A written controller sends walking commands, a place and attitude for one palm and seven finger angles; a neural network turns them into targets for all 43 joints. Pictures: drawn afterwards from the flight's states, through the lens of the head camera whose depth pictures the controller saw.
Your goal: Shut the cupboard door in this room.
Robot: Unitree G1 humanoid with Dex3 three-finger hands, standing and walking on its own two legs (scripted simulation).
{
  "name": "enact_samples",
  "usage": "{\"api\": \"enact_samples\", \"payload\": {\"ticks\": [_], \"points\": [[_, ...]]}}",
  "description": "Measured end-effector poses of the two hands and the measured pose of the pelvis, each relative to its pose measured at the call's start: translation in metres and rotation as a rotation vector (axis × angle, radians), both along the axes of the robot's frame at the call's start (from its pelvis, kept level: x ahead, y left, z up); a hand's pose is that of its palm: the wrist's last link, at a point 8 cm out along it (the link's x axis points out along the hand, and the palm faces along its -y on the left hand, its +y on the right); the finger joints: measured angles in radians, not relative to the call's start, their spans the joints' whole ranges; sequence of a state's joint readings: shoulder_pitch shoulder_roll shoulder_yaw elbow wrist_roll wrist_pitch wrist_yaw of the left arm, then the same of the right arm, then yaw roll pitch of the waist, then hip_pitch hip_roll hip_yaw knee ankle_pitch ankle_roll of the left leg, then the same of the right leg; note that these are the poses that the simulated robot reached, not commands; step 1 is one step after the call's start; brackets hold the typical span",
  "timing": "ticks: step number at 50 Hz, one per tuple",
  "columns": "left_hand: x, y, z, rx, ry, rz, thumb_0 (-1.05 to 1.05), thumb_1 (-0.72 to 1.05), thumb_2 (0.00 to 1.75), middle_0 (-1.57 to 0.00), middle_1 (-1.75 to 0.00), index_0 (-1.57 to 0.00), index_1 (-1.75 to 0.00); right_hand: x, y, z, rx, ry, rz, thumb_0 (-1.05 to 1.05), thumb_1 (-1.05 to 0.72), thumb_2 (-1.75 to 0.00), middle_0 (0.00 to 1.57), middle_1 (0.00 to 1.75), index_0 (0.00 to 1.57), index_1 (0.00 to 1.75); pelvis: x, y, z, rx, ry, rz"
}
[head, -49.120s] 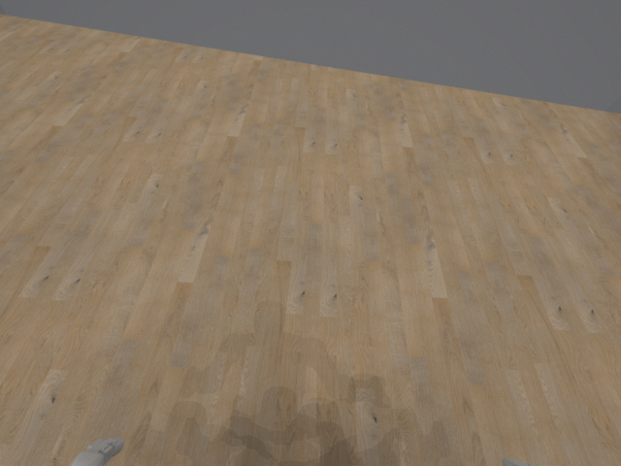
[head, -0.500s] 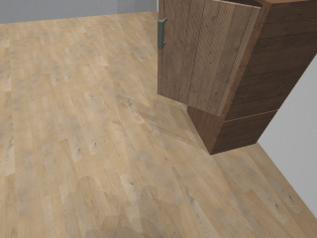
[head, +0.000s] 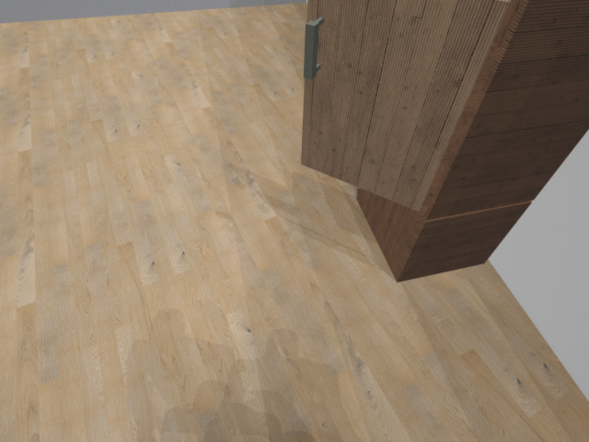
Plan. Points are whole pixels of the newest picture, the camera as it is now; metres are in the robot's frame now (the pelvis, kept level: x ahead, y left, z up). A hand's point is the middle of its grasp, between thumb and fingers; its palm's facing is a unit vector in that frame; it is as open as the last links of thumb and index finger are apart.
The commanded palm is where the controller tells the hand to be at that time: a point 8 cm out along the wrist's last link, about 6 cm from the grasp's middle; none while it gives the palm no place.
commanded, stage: walk to a spot facing it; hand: left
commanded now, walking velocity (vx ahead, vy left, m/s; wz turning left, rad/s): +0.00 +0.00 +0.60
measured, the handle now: (315, 48) +0.98 -0.01 +0.07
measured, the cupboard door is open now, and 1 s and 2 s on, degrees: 46 46 46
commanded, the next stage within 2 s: turn to face it in 1.20 s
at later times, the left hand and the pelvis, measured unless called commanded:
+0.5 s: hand out of the picture +0.07 +0.22 -0.15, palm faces +0.28 -0.93 -0.26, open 7.4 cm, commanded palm none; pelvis -0.01 -0.02 +0.00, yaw +17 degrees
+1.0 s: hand out of the picture -0.10 +0.11 -0.17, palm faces +0.68 -0.70 -0.24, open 7.4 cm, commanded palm none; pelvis +0.10 +0.03 -0.02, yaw +40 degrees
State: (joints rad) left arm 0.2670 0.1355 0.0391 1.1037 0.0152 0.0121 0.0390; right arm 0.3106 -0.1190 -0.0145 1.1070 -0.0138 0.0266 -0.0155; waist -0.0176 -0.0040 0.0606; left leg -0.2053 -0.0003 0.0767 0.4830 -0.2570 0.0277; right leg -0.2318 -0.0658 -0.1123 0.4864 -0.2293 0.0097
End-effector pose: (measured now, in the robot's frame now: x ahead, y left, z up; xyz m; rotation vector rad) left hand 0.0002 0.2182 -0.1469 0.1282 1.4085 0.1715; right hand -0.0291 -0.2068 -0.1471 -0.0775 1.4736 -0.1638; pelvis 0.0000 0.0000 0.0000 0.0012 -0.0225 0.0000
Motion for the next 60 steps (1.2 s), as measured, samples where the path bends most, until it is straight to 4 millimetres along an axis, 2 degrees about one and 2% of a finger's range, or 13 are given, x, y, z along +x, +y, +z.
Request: {"api": "enact_samples", "payload": {"ticks": [11, 19, 25, 28, 34, 38, 42, 45, 48, 51, 53, 55, 60], "points": [[0.003, 0.035, -0.020, 0.023, -0.063, 0.101, 0.00, 0.90, 0.90, -0.20, -0.30, -0.20, -0.30, 0.049, -0.015, 0.001, -0.087, -0.081, 0.122, 0.00, -0.91, -0.90, 0.20, 0.30, 0.20, 0.30, -0.008, 0.011, -0.016, -0.022, 0.020, 0.107], [0.035, 0.051, 0.015, 0.082, -0.218, 0.149, 0.00, 0.90, 0.90, -0.20, -0.30, -0.19, -0.30, 0.082, -0.030, 0.020, -0.117, -0.118, 0.249, 0.00, -0.91, -0.90, 0.20, 0.30, 0.20, 0.30, -0.014, 0.002, 0.002, -0.044, 0.055, 0.218], [0.047, 0.041, 0.033, 0.118, -0.300, 0.175, 0.00, 0.90, 0.90, -0.19, -0.30, -0.19, -0.30, 0.111, -0.055, 0.019, -0.107, -0.143, 0.319, 0.00, -0.90, -0.90, 0.21, 0.30, 0.20, 0.30, -0.008, -0.020, 0.004, -0.044, 0.064, 0.305], [0.039, 0.031, 0.034, 0.153, -0.326, 0.201, 0.00, 0.90, 0.90, -0.20, -0.30, -0.20, -0.30, 0.132, -0.069, 0.008, -0.091, -0.151, 0.346, 0.00, -0.90, -0.90, 0.21, 0.30, 0.20, 0.30, 0.001, -0.036, -0.005, -0.011, 0.070, 0.339], [-0.017, 0.001, 0.040, 0.156, -0.189, 0.338, 0.00, 0.90, 0.90, -0.20, -0.30, -0.20, -0.30, 0.190, -0.067, 0.013, -0.053, -0.179, 0.450, 0.01, -0.91, -0.90, 0.20, 0.30, 0.20, 0.30, 0.023, -0.041, 0.007, 0.024, 0.050, 0.433], [-0.051, -0.019, 0.038, 0.135, -0.092, 0.439, 0.00, 0.90, 0.90, -0.20, -0.30, -0.20, -0.30, 0.233, -0.047, 0.014, -0.025, -0.190, 0.536, 0.01, -0.91, -0.90, 0.20, 0.30, 0.19, 0.30, 0.041, -0.035, 0.009, 0.032, 0.047, 0.514], [-0.082, -0.041, 0.030, 0.102, -0.005, 0.559, 0.00, 0.90, 0.90, -0.20, -0.30, -0.20, -0.30, 0.277, -0.008, 0.009, -0.007, -0.179, 0.652, 0.01, -0.91, -0.90, 0.20, 0.30, 0.19, 0.30, 0.059, -0.022, 0.004, 0.024, 0.041, 0.593], [-0.104, -0.058, 0.023, 0.060, 0.072, 0.649, 0.00, 0.90, 0.90, -0.20, -0.30, -0.20, -0.30, 0.316, 0.038, 0.005, 0.015, -0.197, 0.749, 0.01, -0.91, -0.90, 0.20, 0.30, 0.19, 0.30, 0.073, -0.007, -0.002, 0.014, 0.041, 0.641], [-0.121, -0.071, 0.015, 0.003, 0.157, 0.727, 0.00, 0.90, 0.90, -0.20, -0.30, -0.20, -0.30, 0.358, 0.097, 0.003, 0.044, -0.257, 0.848, 0.01, -0.91, -0.90, 0.20, 0.30, 0.19, 0.30, 0.087, 0.014, -0.010, 0.008, 0.045, 0.681], [-0.132, -0.072, 0.004, -0.055, 0.225, 0.786, 0.00, 0.90, 0.90, -0.20, -0.30, -0.20, -0.30, 0.396, 0.158, 0.001, 0.070, -0.361, 0.923, 0.01, -0.91, -0.90, 0.20, 0.30, 0.19, 0.30, 0.100, 0.045, -0.024, -0.001, 0.043, 0.717], [-0.130, -0.060, -0.005, -0.081, 0.243, 0.812, 0.01, 0.90, 0.90, -0.20, -0.30, -0.20, -0.30, 0.413, 0.189, 0.001, 0.080, -0.430, 0.950, 0.01, -0.91, -0.90, 0.20, 0.30, 0.19, 0.30, 0.106, 0.062, -0.031, -0.010, 0.035, 0.743], [-0.115, -0.035, -0.010, -0.066, 0.211, 0.823, 0.01, 0.90, 0.90, -0.20, -0.30, -0.20, -0.30, 0.421, 0.206, 0.006, 0.078, -0.450, 0.961, 0.00, -0.91, -0.90, 0.20, 0.30, 0.20, 0.30, 0.114, 0.075, -0.029, -0.005, 0.025, 0.747], [-0.041, 0.055, -0.006, 0.029, -0.019, 0.799, 0.01, 0.90, 0.90, -0.20, -0.30, -0.19, -0.30, 0.421, 0.222, 0.023, 0.041, -0.409, 0.965, 0.00, -0.91, -0.90, 0.20, 0.30, 0.20, 0.30, 0.135, 0.103, -0.010, -0.012, 0.013, 0.781]]}}
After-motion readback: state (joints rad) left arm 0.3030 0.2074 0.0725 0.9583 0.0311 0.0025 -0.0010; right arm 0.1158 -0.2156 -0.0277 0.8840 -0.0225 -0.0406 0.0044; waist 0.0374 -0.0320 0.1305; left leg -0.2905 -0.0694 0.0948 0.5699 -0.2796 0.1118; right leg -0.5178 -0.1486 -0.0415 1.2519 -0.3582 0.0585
